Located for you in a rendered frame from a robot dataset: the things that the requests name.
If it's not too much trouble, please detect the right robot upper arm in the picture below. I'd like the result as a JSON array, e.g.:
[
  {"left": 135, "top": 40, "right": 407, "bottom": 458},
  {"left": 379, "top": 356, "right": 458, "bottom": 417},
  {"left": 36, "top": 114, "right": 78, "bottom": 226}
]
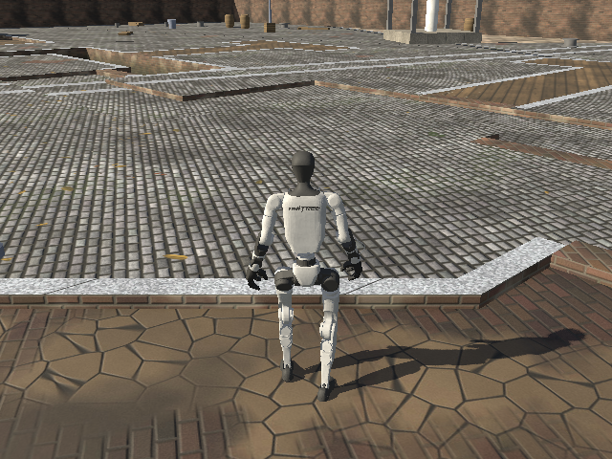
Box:
[{"left": 324, "top": 191, "right": 351, "bottom": 244}]

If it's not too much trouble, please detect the left robot forearm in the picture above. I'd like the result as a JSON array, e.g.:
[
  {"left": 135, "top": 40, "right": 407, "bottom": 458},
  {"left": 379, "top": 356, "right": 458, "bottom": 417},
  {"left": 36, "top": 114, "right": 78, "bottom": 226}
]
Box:
[{"left": 249, "top": 231, "right": 269, "bottom": 272}]

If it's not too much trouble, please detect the left robot hand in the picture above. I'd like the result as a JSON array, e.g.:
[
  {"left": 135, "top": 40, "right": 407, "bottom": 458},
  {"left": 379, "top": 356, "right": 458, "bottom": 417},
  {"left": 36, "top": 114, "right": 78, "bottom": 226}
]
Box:
[{"left": 246, "top": 262, "right": 268, "bottom": 291}]

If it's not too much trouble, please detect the right robot hand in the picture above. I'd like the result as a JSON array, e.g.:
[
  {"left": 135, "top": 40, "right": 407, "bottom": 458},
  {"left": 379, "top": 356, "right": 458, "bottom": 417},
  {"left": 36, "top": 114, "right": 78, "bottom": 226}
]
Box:
[{"left": 340, "top": 261, "right": 362, "bottom": 281}]

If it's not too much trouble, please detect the right robot forearm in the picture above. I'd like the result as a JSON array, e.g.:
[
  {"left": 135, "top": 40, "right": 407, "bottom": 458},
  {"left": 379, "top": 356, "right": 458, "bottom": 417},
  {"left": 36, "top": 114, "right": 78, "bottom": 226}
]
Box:
[{"left": 342, "top": 229, "right": 361, "bottom": 264}]

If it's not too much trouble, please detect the humanoid robot torso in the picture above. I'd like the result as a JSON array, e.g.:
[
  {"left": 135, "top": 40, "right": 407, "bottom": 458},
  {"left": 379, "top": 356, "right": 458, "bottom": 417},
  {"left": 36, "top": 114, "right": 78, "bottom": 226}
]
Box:
[{"left": 282, "top": 187, "right": 327, "bottom": 287}]

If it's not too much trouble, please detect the left robot upper arm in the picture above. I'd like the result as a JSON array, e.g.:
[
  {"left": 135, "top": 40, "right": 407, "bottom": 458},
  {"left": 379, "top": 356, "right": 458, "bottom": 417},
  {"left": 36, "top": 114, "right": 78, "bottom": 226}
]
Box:
[{"left": 259, "top": 193, "right": 284, "bottom": 246}]

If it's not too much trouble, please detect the left robot thigh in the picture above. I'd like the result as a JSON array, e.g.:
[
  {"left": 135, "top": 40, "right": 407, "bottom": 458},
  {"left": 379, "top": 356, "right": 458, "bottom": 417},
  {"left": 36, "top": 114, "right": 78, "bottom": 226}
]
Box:
[{"left": 274, "top": 266, "right": 294, "bottom": 324}]

